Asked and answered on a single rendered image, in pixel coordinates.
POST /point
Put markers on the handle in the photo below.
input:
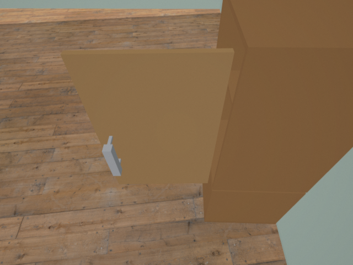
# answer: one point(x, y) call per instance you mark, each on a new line
point(112, 160)

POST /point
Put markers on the cupboard door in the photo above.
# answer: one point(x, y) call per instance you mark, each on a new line
point(163, 108)

